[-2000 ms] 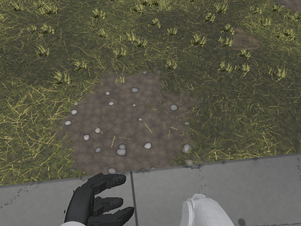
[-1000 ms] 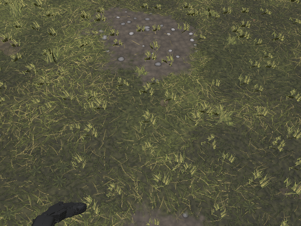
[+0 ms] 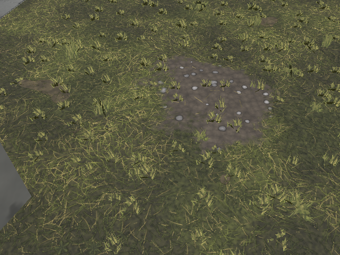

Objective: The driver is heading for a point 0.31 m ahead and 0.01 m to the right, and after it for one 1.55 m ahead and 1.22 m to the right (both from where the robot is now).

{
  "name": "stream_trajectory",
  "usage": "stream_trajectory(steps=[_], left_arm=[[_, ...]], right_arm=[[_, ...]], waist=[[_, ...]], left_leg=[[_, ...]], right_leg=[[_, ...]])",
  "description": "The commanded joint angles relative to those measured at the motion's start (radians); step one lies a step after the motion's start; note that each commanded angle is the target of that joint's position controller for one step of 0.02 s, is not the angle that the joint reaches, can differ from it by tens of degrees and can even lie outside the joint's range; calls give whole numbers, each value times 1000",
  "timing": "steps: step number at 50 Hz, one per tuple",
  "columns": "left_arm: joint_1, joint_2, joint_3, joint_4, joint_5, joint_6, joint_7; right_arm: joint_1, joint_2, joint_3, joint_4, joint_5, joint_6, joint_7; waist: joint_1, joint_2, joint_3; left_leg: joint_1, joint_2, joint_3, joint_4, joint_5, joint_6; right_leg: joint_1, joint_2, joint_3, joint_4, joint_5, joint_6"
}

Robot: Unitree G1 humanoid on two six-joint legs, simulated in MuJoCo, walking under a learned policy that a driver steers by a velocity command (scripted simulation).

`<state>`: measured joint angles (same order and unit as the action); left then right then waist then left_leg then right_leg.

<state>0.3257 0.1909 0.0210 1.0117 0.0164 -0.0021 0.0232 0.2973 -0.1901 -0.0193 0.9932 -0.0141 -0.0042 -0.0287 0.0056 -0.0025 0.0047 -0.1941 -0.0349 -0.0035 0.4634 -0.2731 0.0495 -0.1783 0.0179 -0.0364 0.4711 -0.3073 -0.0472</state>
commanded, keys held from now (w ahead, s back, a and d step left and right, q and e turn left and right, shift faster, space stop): w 0.28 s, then e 0.72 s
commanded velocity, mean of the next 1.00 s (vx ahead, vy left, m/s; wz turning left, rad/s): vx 0.18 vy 0.00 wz -0.29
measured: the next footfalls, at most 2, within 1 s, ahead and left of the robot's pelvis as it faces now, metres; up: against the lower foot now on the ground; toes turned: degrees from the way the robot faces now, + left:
left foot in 0.52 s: +0.32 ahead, +0.06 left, +0.00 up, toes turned -5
right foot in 0.94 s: +0.19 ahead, -0.12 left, +0.00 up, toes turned -23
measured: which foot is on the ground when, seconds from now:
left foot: down 0.00-0.18, up 0.20-0.50, down 0.52-0.94, up 0.96-1.00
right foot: down 0.00-0.52, up 0.54-0.92, down 0.94-1.00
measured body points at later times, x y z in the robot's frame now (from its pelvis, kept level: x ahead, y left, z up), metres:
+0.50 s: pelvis +0.14 -0.01 -0.01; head +0.18 -0.01 +0.44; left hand +0.04 +0.22 -0.15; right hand +0.32 -0.24 -0.13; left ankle +0.27 +0.07 -0.73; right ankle +0.00 -0.10 -0.74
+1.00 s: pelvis +0.18 -0.02 -0.01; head +0.18 -0.06 +0.44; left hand +0.37 +0.19 -0.12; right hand +0.17 -0.31 -0.15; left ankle +0.27 +0.07 -0.72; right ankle +0.16 -0.10 -0.74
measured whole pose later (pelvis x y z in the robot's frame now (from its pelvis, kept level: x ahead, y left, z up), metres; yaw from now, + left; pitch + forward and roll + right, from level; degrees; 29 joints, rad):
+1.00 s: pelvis +0.18 -0.02 -0.01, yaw -22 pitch +0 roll +2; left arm 0.22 0.23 0.06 0.81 0.03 0.05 -0.02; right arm 0.20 -0.27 -0.07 0.86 -0.03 0.04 -0.03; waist 0.00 0.03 0.02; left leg -0.42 0.08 0.17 0.75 -0.41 -0.01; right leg -0.30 0.01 -0.03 0.61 -0.30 -0.07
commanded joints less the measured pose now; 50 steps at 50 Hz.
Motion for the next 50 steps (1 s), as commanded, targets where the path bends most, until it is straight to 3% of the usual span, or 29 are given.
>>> stream_trajectory(steps=[1, 3, 5, 8, 9, 10, 11, 12, 13, 14, 17, 20, 22, 24, 25, 26, 27, 28, 29, 30, 32, 37, 42, 44, 46, 47, 48, 49, 50], left_arm=[[33, 83, 18, -30, 2, -10, -7], [10, 70, 17, -43, 7, -28, -14], [-8, 62, 17, -55, 11, -48, -24], [77, 59, 20, -34, 10, -71, -29], [161, 73, 24, -6, 8, -79, -23], [270, 123, 38, 29, 0, -86, -13], [357, 198, 62, 62, -6, -84, -9], [350, 170, 57, 62, 4, -81, -7], [313, 142, 49, 49, 12, -81, -8], [271, 127, 44, 39, 15, -83, -9], [205, 81, 23, 35, 2, -88, -2], [186, 86, 15, 42, 0, -78, 6], [173, 118, 23, 36, 1, -71, 6], [134, 134, 29, 18, -9, -71, 8], [102, 137, 31, 6, -22, -73, 4], [96, 115, 28, -15, -34, -77, 0], [146, 48, 19, -56, -41, -71, 8], [259, 74, 38, -35, -43, -43, 24], [250, 99, 48, -20, -13, -18, 24], [168, 89, 49, -33, 13, -4, 11], [104, 82, 61, -63, 24, 18, -10], [67, 61, 61, -106, 17, 57, -19], [-52, 92, 57, -190, 7, 78, -50], [-64, 104, 59, -213, 4, 76, -58], [-20, 107, 60, -214, 5, 66, -59], [5, 128, 66, -209, 8, 54, -55], [1, 213, 80, -231, 15, 41, -42], [-5, 327, 108, -254, 13, 40, -26], [5, 275, 102, -236, 16, 40, -10]], right_arm=[[36, -112, -29, -29, 0, -8, 7], [63, -116, -34, -20, 0, -20, 10], [97, -149, -50, -5, 1, -29, 14], [36, -151, -59, -16, 7, -35, 18], [-36, -123, -53, -43, 12, -40, 21], [-129, -70, -40, -88, 16, -52, 25], [-175, -69, -39, -126, -5, -65, 30], [-202, -120, -51, -128, -28, -68, 30], [-165, -104, -51, -107, -29, -70, 35], [-139, -85, -48, -92, -21, -70, 44], [-146, -60, -42, -94, -16, -62, 52], [-235, -25, -22, -135, -1, -51, 42], [-233, -48, -21, -143, 14, -43, 27], [-118, -101, -35, -111, 16, -39, 8], [-36, -128, -45, -89, 8, -44, -1], [45, -179, -59, -75, -14, -58, -9], [117, -260, -70, -94, -32, -67, -9], [87, -261, -74, -111, 0, -53, 1], [-22, -201, -63, -149, 18, -40, 3], [-116, -127, -42, -170, 20, -34, -3], [-149, -103, -31, -168, 0, -27, -22], [-129, -130, -38, -159, -17, -37, -28], [-141, -183, -55, -177, -19, -17, -16], [-132, -208, -64, -179, -17, -5, -12], [-132, -222, -71, -182, -10, 9, -10], [-96, -207, -74, -169, -16, 20, -4], [-45, -139, -63, -178, -17, 34, 7], [-139, -136, -57, -241, -12, 45, -10], [-183, -152, -58, -247, -9, 50, -11]], waist=[[-6, 25, 169], [-17, 52, 144], [-25, 110, 102], [33, 102, 119], [79, 29, 138], [128, -127, 150], [144, -247, 174], [128, -124, 192], [91, -45, 154], [60, -32, 126], [11, -79, 111], [10, -111, 112], [8, -149, 70], [-39, -155, 8], [-85, -124, -25], [-109, -65, -89], [-94, 143, -244], [-43, 186, -366], [-8, 99, -274], [1, 60, -122], [24, 100, -11], [46, 101, -47], [18, 131, -67], [11, 118, -67], [35, 73, -58], [40, -11, -33], [21, -271, 2], [49, -310, 86], [37, -160, 93]], left_leg=[[-123, 114, -201, -152, -441, 100], [-62, 159, -281, -185, -408, 127], [13, 224, -377, -253, -407, 163], [-100, 229, -362, -220, -374, 164], [-232, 165, -273, -117, -310, 127], [-429, 40, -94, 103, -197, 69], [-616, -21, 59, 316, -160, 41], [-690, 23, 36, 444, -210, 41], [-668, 51, 11, 509, -175, 39], [-641, 69, 8, 539, -131, 34], [-522, 48, 59, 489, -33, -9], [-359, -7, 104, 282, 86, -32], [-212, -44, 105, 177, 164, -22], [-38, -54, 71, 105, 228, -1], [83, -35, 58, 11, 334, 16], [260, 80, -25, -9, 531, 43], [457, 404, -280, 61, 1057, 118], [406, 529, -419, 26, 1107, 230], [257, 491, -389, -45, 768, 242], [102, 416, -297, -117, 509, 219], [-66, 330, -163, -199, 354, 188], [-118, 321, -36, -211, 285, 202], [-129, 349, 9, -221, 67, 176], [-121, 368, 16, -199, 9, 155], [-176, 355, 68, -117, -38, 89], [-232, 319, 123, -2, -94, 26], [-371, 192, 237, 286, -270, -62], [-483, 47, 125, 425, -352, -92], [-441, 82, 23, 535, -265, -88]], right_leg=[[-153, -61, 123, -73, -351, -69], [-180, -49, 116, -24, -252, -69], [-189, -13, 52, 56, -134, -60], [-50, -16, 44, 10, -118, -81], [78, -54, 135, -87, -175, -103], [252, -171, 357, -242, -279, -147], [385, -347, 591, -331, -182, -209], [396, -393, 590, -297, 24, -231], [390, -368, 517, -270, 150, -222], [372, -335, 446, -274, 204, -201], [267, -223, 263, -241, 671, -155], [132, -147, 159, -183, 913, -119], [83, -125, 155, -120, 980, -91], [56, -123, 187, -2, 982, -57], [19, -101, 184, 113, 904, -34], [-93, -52, 179, 286, 656, -12], [-235, 58, 98, 610, -111, 2], [-243, 86, 96, 811, -344, -3], [-267, 32, 96, 863, -292, -1], [-298, -2, 81, 837, -237, 8], [-278, -39, 70, 771, -170, 28], [-236, -41, 29, 600, -130, 35], [-148, -45, -17, 374, -95, 14], [-109, -36, -35, 294, -104, 0], [12, -12, -46, 121, -40, -28], [62, -30, 34, -17, -3, -45], [75, -261, 377, -241, -40, -96], [-76, -418, 615, -301, 81, -220], [-92, -350, 501, -265, 134, -226]])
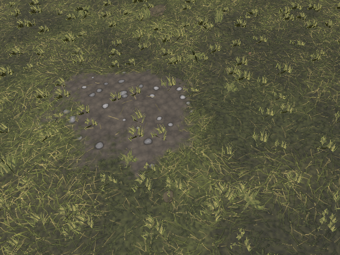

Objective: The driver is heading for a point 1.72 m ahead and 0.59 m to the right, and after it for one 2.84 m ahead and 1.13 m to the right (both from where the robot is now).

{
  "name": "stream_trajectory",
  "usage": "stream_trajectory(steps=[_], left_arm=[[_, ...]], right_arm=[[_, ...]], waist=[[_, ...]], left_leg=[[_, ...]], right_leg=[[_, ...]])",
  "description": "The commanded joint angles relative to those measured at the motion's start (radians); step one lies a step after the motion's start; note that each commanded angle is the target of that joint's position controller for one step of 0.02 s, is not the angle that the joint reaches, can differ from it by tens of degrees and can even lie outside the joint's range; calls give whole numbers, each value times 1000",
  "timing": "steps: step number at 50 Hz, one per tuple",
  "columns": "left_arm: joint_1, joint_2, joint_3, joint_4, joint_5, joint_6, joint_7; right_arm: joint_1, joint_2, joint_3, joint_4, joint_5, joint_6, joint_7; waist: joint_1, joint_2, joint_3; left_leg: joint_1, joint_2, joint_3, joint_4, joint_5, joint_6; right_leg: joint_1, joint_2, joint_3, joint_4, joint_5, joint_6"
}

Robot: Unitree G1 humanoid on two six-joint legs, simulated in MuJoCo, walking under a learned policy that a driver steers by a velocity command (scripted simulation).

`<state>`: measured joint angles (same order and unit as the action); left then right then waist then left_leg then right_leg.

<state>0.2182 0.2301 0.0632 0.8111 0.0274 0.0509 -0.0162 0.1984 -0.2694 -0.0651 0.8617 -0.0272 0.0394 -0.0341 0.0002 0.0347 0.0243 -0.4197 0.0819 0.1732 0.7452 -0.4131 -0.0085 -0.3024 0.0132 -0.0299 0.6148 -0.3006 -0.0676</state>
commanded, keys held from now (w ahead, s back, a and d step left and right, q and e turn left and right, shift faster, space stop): e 0.66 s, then no key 0.34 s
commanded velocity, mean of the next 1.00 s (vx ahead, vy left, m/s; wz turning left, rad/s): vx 0.01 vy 0.00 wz -0.50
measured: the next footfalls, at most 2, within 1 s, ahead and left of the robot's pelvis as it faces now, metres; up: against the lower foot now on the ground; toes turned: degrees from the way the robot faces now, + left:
left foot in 0.46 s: +0.07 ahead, +0.11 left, +0.00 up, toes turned -20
right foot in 0.92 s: -0.01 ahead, -0.09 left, +0.00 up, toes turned -31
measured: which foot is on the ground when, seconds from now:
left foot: up 0.00-0.44, down 0.46-0.92, up 0.94-1.00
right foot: down 0.00-0.46, up 0.48-0.90, down 0.92-1.00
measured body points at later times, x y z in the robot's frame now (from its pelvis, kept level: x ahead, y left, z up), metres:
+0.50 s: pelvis +0.01 +0.03 +0.01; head +0.04 +0.04 +0.45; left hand +0.18 +0.28 -0.12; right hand +0.08 -0.27 -0.09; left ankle +0.04 +0.12 -0.73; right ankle +0.01 -0.08 -0.72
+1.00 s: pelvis -0.01 +0.02 +0.01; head +0.00 -0.01 +0.46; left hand +0.23 +0.17 -0.09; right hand -0.07 -0.26 -0.12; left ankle +0.03 +0.13 -0.71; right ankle -0.06 -0.06 -0.73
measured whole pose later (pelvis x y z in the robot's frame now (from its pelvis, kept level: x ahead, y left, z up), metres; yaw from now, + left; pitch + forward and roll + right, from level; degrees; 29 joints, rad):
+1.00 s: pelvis -0.01 +0.02 +0.01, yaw -28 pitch -1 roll +0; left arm 0.16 0.23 0.01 0.76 0.02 0.03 -0.01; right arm 0.26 -0.28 -0.04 0.77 -0.01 0.05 -0.01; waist -0.03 0.05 0.06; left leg -0.29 0.03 0.05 0.69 -0.47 0.01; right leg -0.19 0.05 0.01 0.46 -0.25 -0.05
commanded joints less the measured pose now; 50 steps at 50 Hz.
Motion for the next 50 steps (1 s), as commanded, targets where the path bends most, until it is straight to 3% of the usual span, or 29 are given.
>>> stream_trajectory(steps=[1, 2, 4, 6, 11, 16, 20, 22, 23, 24, 25, 26, 27, 28, 30, 33, 36, 39, 43, 45, 46, 47, 48, 50], left_arm=[[55, 202, 48, -45, -3, -15, 35], [-4, 189, 45, -65, -3, -15, 32], [-28, 158, 37, -90, -15, -24, 26], [15, 162, 39, -86, -23, -33, 21], [87, 185, 49, -80, -15, -33, 28], [77, 213, 59, -96, -7, -26, 21], [25, 222, 65, -111, -7, -19, 11], [-33, 216, 64, -121, -19, -13, 10], [-40, 187, 56, -130, -28, -15, 13], [37, 97, 36, -133, -26, -17, 15], [42, 160, 52, -134, -5, -15, 24], [28, 209, 64, -127, 13, -12, 21], [35, 208, 68, -106, 9, -7, 11], [59, 198, 68, -89, 2, 0, 1], [78, 188, 63, -77, -7, 9, -20], [11, 173, 52, -100, -14, 18, -28], [-31, 148, 38, -116, -13, 24, -27], [-40, 122, 19, -121, -17, 25, -22], [-21, 115, 3, -117, -25, 13, -8], [22, 121, -5, -98, -6, -7, 2], [34, 182, 0, -103, 15, -23, 9], [-15, 252, 7, -118, -1, -31, 14], [8, 194, -2, -99, -5, -39, 18], [-80, 125, -32, -95, -3, -43, 26]], right_arm=[[-54, -64, -12, -105, 16, 4, 2], [-25, -71, -14, -88, 15, -5, 7], [19, -90, -23, -65, -8, -12, 17], [8, -79, -22, -78, -1, -8, 18], [-51, -75, -14, -122, 9, 2, 7], [-71, -76, -4, -160, 18, -7, 2], [-29, -82, 2, -181, 29, -19, -5], [48, -74, 5, -169, 29, -29, -13], [78, -110, -3, -166, 18, -37, -22], [65, -192, -15, -184, 4, -37, -29], [-3, -254, -27, -211, 1, -28, -21], [-1, -197, -16, -217, 1, -28, -14], [-49, -137, 1, -224, 9, -30, -8], [-88, -115, 8, -237, 7, -30, -5], [-84, -112, 8, -244, 5, -34, -12], [-4, -120, 0, -227, 4, -36, -11], [59, -136, -9, -200, 3, -40, -7], [39, -147, -12, -194, 2, -43, 7], [38, -172, -17, -170, 4, -31, 26], [46, -160, -12, -153, 17, -23, 29], [84, -99, 4, -164, 13, -22, 34], [70, -27, 28, -198, 17, -15, 32], [35, -85, 16, -178, 17, 5, 21], [46, -96, 8, -152, 24, 11, 28]], waist=[[1, -170, 60], [-24, -147, 37], [-27, -140, -42], [-14, -104, -75], [30, -148, -60], [40, -149, -71], [17, -165, -87], [-39, -151, -85], [-47, -98, -84], [1, 132, -100], [5, 201, -43], [11, 112, -23], [36, 66, 4], [53, 67, 9], [45, 110, -21], [-2, 97, -33], [-33, 111, -39], [-29, 129, -48], [-17, 157, -60], [23, 88, -61], [4, -88, -106], [-12, -277, -58], [33, -207, -54], [-14, -173, -8]], left_leg=[[-202, -36, -178, 266, -34, -22], [-196, -42, -188, 273, 32, -13], [-183, -57, -183, 334, 78, -9], [-191, -59, -193, 341, 79, -20], [-208, -68, -212, 203, 41, -37], [-95, -100, -219, 78, -2, -19], [54, -135, -223, -70, -3, 6], [220, -144, -211, -306, 122, 17], [333, -64, -273, -435, 170, 32], [431, 207, -523, -525, 126, 87], [298, 332, -676, -537, 244, 204], [248, 318, -622, -514, 322, 243], [218, 249, -512, -497, 363, 224], [218, 183, -408, -483, 411, 194], [275, 133, -304, -453, 546, 188], [368, 150, -264, -432, 596, 206], [416, 178, -273, -415, 624, 228], [368, 180, -244, -393, 629, 229], [312, 172, -237, -328, 694, 219], [211, 142, -203, -257, 590, 137], [94, 78, -145, -127, 344, 68], [10, -58, -91, -99, -115, 18], [69, -29, -173, 8, -168, 14], [56, -36, -199, 37, -88, 15]], right_leg=[[24, -278, 406, -382, 143, -178], [57, -221, 352, -370, 168, -150], [140, -184, 305, -326, 364, -150], [198, -188, 315, -303, 448, -159], [261, -194, 395, -289, 407, -184], [203, -185, 465, -254, 431, -192], [145, -157, 529, -225, 486, -152], [66, -100, 524, -188, 403, -86], [-30, -43, 487, -134, 234, -28], [-156, 86, 307, 86, -122, 34], [-264, 172, 155, 247, -304, 54], [-234, 98, 169, 394, -273, 61], [-223, 84, 169, 459, -211, 66], [-217, 82, 153, 509, -158, 77], [-235, 76, 117, 576, -112, 104], [-275, 57, 91, 529, -101, 132], [-256, 51, 95, 408, -131, 132], [-136, 38, 62, 239, -162, 110], [34, 48, -5, -15, -116, 70], [216, 23, 30, -327, 153, 44], [347, -165, 265, -400, 186, 18], [241, -364, 458, -371, 476, -108], [192, -356, 414, -340, 481, -181], [170, -260, 296, -350, 440, -144]])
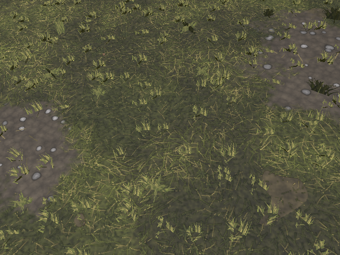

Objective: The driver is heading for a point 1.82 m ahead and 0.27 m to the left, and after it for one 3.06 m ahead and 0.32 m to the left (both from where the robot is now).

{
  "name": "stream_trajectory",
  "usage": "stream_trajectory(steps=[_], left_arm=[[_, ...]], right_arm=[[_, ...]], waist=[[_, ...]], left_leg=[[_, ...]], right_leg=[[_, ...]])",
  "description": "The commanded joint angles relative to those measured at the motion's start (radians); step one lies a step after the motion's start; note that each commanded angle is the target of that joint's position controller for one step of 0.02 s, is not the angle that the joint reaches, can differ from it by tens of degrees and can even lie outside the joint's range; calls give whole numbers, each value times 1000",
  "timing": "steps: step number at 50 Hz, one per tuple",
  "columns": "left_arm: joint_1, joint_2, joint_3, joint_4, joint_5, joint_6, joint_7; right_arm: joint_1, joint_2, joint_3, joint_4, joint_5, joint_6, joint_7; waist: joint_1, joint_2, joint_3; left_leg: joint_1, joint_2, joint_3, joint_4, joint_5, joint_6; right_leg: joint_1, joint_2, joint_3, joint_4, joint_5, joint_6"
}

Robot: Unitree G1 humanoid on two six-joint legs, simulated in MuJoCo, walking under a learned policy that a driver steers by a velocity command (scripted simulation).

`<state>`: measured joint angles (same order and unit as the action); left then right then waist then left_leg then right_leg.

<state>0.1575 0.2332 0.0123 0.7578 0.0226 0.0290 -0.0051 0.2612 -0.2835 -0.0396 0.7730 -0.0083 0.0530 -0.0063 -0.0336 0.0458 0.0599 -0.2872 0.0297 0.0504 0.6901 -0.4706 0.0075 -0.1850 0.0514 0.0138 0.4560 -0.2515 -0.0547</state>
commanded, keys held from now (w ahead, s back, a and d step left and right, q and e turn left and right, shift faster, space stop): no key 0.96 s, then w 0.04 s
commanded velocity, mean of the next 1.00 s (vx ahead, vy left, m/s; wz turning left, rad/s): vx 0.00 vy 0.00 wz -0.04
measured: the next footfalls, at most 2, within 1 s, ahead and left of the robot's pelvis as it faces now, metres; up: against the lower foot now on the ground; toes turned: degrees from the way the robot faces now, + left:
left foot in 0.24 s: +0.02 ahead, +0.13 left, +0.00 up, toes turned +0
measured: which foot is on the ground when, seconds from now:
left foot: up 0.00-0.22, down 0.24-1.00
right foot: down 0.00-1.00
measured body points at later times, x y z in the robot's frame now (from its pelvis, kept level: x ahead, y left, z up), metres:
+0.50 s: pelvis -0.01 +0.01 +0.00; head -0.01 +0.02 +0.45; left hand +0.05 +0.27 -0.14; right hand +0.04 -0.24 -0.13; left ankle -0.02 +0.13 -0.74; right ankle -0.01 -0.09 -0.74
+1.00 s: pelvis -0.01 +0.03 +0.00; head -0.01 +0.03 +0.45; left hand -0.01 +0.26 -0.16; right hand -0.01 -0.21 -0.15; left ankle -0.02 +0.13 -0.74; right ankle -0.01 -0.09 -0.74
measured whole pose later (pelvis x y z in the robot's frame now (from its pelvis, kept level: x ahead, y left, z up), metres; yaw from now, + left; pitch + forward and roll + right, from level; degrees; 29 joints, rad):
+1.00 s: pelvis -0.01 +0.03 +0.00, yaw +0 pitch -2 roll +0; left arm 0.25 0.18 -0.01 1.17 0.01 0.01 0.04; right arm 0.28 -0.17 0.01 1.10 -0.01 -0.01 -0.03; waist 0.00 -0.01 0.03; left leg -0.13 -0.02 0.01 0.39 -0.23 0.03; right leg -0.15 0.02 0.04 0.38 -0.20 0.00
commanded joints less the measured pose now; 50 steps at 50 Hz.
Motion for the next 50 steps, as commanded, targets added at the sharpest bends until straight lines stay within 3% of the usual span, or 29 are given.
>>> stream_trajectory(steps=[1, 2, 4, 9, 11, 12, 13, 14, 15, 17, 22, 31, 48, 50], left_arm=[[-31, 126, 17, -37, -2, -24, 23], [-24, 125, 15, -28, -4, -27, 27], [-5, 120, 11, -10, -8, -30, 26], [-10, 125, 11, 33, -3, -27, 27], [-26, 122, 11, 48, -13, -27, 29], [-10, 104, 6, 57, -12, -31, 29], [33, 101, 11, 70, -12, -31, 24], [22, 98, 12, 95, -11, -27, 23], [13, 109, 15, 111, -10, -25, 24], [16, 117, 21, 137, -13, -25, 23], [39, 98, 18, 211, -13, -29, 28], [82, 85, 8, 311, -14, -27, 36], [140, 35, -8, 400, -14, -28, 46], [153, 32, -7, 403, -11, -26, 45]], right_arm=[[-6, -92, -23, -51, -4, -3, 2], [24, -92, -23, -30, -12, -5, 3], [38, -68, -16, -9, -10, -4, 3], [18, -41, -4, 18, 1, -2, -13], [49, -34, 3, 45, -8, -16, -20], [54, -58, 2, 51, -18, -29, -22], [23, -110, -6, 52, -15, -39, -19], [1, -95, -7, 66, -3, -43, -10], [3, -64, 1, 74, -5, -50, -5], [6, -59, 5, 95, -7, -56, -10], [12, -48, 10, 140, -5, -59, -19], [21, -31, 20, 215, -4, -61, -24], [66, 18, 37, 306, -2, -65, -31], [84, 2, 29, 314, -5, -60, -30]], waist=[[13, -205, -39], [10, -203, -62], [14, -169, -90], [28, -176, -64], [-1, -131, -71], [7, -100, -81], [58, -28, -46], [45, 18, -18], [31, 14, -12], [31, 30, -26], [29, -15, -18], [30, -39, -5], [34, -36, 6], [31, -17, -7]], left_leg=[[-81, 9, -64, 93, 13, -5], [-64, 1, -59, 100, 32, -12], [-29, -7, -54, 81, 38, -23], [58, -23, -35, -143, 102, -21], [192, 0, -54, -325, 329, -11], [256, 63, -123, -347, 394, -4], [212, 105, -163, -317, 450, 11], [111, 92, -156, -322, 387, 22], [82, 82, -149, -346, 347, 19], [84, 71, -143, -365, 345, 17], [120, 73, -146, -376, 322, 28], [119, 70, -150, -389, 301, 41], [104, 58, -148, -386, 323, 45], [101, 42, -157, -404, 100, 57]], right_leg=[[69, -262, 216, -183, 437, -133], [90, -241, 182, -162, 527, -127], [101, -235, 155, -141, 572, -128], [47, -222, 188, -129, 355, -121], [-24, -198, 191, -118, 223, -68], [-70, -175, 192, -116, 140, -34], [-75, -111, 148, -135, 72, -17], [-4, -87, 119, -146, 74, -9], [41, -92, 119, -126, 100, -6], [71, -102, 119, -107, 154, -10], [43, -105, 118, -133, 140, 2], [34, -109, 112, -145, 142, 16], [32, -118, 99, -130, 159, 24], [17, -83, 71, -101, -10, 15]])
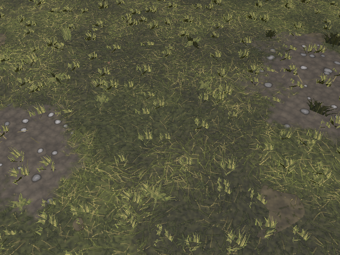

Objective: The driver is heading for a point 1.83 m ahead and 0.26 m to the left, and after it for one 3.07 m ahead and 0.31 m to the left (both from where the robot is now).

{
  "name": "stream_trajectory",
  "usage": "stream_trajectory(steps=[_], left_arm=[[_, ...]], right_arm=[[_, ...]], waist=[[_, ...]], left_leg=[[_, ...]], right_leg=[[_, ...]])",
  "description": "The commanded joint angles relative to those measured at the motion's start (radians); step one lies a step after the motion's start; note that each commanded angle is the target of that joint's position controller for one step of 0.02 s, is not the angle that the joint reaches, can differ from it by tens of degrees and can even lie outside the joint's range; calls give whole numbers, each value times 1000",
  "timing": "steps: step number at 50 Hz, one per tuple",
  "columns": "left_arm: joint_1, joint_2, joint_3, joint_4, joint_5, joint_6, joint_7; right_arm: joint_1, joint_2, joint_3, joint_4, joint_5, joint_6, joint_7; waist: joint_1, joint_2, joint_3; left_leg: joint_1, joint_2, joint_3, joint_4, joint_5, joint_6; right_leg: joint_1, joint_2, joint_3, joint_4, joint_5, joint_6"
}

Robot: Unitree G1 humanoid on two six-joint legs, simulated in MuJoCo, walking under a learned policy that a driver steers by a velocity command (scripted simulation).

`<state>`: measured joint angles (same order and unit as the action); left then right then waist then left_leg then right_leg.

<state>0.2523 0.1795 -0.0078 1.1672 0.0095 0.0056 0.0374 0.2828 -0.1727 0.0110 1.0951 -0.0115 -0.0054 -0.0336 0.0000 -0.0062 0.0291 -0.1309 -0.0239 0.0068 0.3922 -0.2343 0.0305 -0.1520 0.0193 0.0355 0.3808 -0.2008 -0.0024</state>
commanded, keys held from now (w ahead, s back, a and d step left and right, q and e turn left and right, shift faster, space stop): w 0.16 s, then no key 0.84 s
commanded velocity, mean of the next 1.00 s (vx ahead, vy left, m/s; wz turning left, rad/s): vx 0.10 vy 0.00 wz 0.00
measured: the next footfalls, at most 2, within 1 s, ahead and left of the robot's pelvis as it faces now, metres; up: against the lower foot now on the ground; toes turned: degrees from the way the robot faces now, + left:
left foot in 0.58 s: +0.20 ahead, +0.06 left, +0.00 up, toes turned +3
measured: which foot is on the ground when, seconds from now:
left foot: down 0.00-0.24, up 0.26-0.56, down 0.58-1.00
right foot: down 0.00-1.00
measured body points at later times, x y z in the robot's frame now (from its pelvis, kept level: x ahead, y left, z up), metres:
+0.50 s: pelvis +0.10 -0.04 +0.00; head +0.13 -0.06 +0.45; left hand +0.05 +0.16 -0.15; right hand +0.14 -0.27 -0.17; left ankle +0.12 +0.07 -0.72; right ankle +0.05 -0.11 -0.74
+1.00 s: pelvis +0.15 -0.03 -0.01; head +0.16 -0.03 +0.44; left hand +0.11 +0.19 -0.17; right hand +0.14 -0.24 -0.17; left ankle +0.16 +0.06 -0.74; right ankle +0.04 -0.11 -0.74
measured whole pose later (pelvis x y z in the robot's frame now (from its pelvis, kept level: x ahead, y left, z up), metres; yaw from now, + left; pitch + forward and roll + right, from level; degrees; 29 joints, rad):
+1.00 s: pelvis +0.15 -0.03 -0.01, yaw -1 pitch -1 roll +1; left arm 0.34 0.14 -0.02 1.16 0.01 -0.01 0.06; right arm 0.27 -0.13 0.00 1.15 -0.01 -0.01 -0.05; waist -0.01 -0.02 0.05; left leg -0.20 -0.03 0.08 0.46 -0.24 0.05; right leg 0.02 0.02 -0.04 0.37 -0.37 -0.04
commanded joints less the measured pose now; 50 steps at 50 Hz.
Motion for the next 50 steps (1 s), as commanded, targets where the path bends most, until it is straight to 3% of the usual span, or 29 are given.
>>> stream_trajectory(steps=[1, 2, 4, 6, 8, 9, 11, 12, 13, 14, 15, 16, 17, 19, 23, 27, 28, 30, 31, 32, 33, 35, 38, 50], left_arm=[[59, 91, 18, -13, 5, 0, 1], [48, 90, 21, -25, 13, 3, -4], [2, 46, 14, -65, 31, -4, -17], [-29, 47, 16, -100, 32, -25, -28], [-20, 56, 23, -117, 23, -46, -40], [10, 40, 21, -112, 16, -55, -40], [150, 11, 23, -56, 5, -67, -26], [211, 43, 33, -39, 11, -72, -15], [299, 134, 51, -38, 18, -77, -5], [370, 202, 66, -11, 5, -62, -7], [305, 138, 51, -27, 12, -59, -8], [240, 99, 39, -51, 12, -65, -10], [188, 75, 29, -70, 14, -70, -8], [153, 39, 8, -77, 16, -82, 2], [186, 43, -11, -54, 13, -77, 13], [203, 36, -17, -40, 6, -59, 17], [193, 40, -15, -38, 1, -55, 15], [229, 48, -4, -43, 4, -57, 11], [318, -9, -11, -15, -3, -46, 12], [300, -4, -10, -6, 5, -37, 19], [274, 21, -2, -8, 9, -33, 21], [238, 22, 2, -11, 4, -29, 17], [238, 11, 1, -6, 3, -26, 18], [210, 11, -2, 10, 3, -11, 24]], right_arm=[[71, -134, -33, -9, -2, 5, -2], [86, -151, -43, -10, -3, 12, 1], [157, -170, -58, 6, -5, 18, 2], [161, -160, -65, 6, -13, 9, 4], [128, -167, -73, -8, -17, -6, 9], [101, -160, -72, -13, -13, -11, 9], [63, -128, -66, -18, -4, -15, 9], [68, -86, -54, -21, -8, -24, 9], [72, -17, -32, -44, -6, -29, 12], [75, -54, -41, -62, -11, -24, 9], [69, -80, -47, -50, -22, -19, 9], [66, -45, -39, -41, -22, -19, 12], [75, -27, -34, -30, -14, -22, 15], [84, -32, -34, -18, -12, -16, 19], [36, -17, -23, -24, 8, 5, 4], [6, -18, -15, -23, 12, 10, -10], [21, -14, -11, -16, 9, 6, -11], [68, -82, -23, -5, -7, -10, -12], [49, -86, -23, 6, -1, -9, -9], [21, -49, -18, 1, 2, -4, -4], [5, -35, -18, -5, 3, -3, -2], [15, -25, -15, 5, 3, -4, -12], [26, -41, -20, 15, 10, -9, -19], [60, -27, -18, 48, 5, -5, -19]], waist=[[-7, 61, 36], [-17, 90, 73], [-45, 159, 143], [-42, 147, 166], [-20, 120, 140], [1, 112, 138], [60, 76, 115], [71, 11, 88], [87, -178, 25], [97, -255, 42], [51, -118, 91], [27, -63, 104], [-1, -47, 87], [-30, -61, 38], [-26, -105, 0], [-13, -113, 2], [-32, -84, 7], [-13, 3, -18], [26, 98, -17], [9, 106, 3], [0, 77, 54], [-5, 49, 55], [1, 18, 10], [0, -8, 37]], left_leg=[[-70, 94, -136, -111, -311, 57], [-88, 119, -191, -139, -474, 86], [-82, 247, -366, -238, -656, 164], [-100, 321, -440, -286, -583, 209], [-79, 305, -384, -264, -468, 201], [-108, 269, -318, -227, -375, 182], [-222, 171, -179, -76, -177, 129], [-282, 120, -108, 56, -117, 92], [-396, 12, 18, 314, -220, 39], [-471, -24, 68, 478, -384, 26], [-464, 30, 5, 595, -340, 26], [-450, 49, -10, 620, -283, 22], [-405, 68, -14, 597, -224, 13], [-315, 66, 4, 537, -150, -7], [-224, 28, 41, 343, -91, -13], [-120, 29, 55, 164, 7, 6], [-45, 44, 44, 71, 130, 12], [123, 159, -71, 78, 489, 34], [117, 192, -94, 123, 600, 88], [65, 187, -105, 111, 530, 88], [17, 160, -85, 95, 463, 73], [-6, 136, -70, 79, 442, 57], [18, 132, -65, 79, 468, 56], [-3, 125, -70, 28, 374, 50]], right_leg=[[-55, -16, 20, 29, -201, -50], [-133, 10, -1, 86, -309, -59], [-269, 28, -72, 250, -295, -61], [-314, -25, -70, 363, -242, -64], [-302, -40, -68, 336, -264, -71], [-229, -30, -83, 256, -226, -74], [39, 30, -126, 44, -68, -72], [153, -26, -37, -19, -54, -67], [250, -249, 277, -146, -118, -105], [212, -398, 463, -187, 37, -205], [153, -381, 422, -150, 173, -235], [109, -346, 321, -133, 319, -229], [96, -300, 227, -131, 451, -202], [90, -239, 97, -100, 715, -174], [105, -192, -2, -32, 886, -143], [72, -201, 20, 9, 769, -136], [31, -195, 20, 18, 678, -116], [-76, -130, 12, 27, 312, -77], [-77, -95, 1, -13, 133, -65], [-35, -80, -1, -41, 68, -61], [-31, -86, 6, -32, 119, -63], [19, -101, 9, -22, 245, -61], [73, -112, 4, -25, 310, -53], [85, -119, 0, -55, 214, -51]])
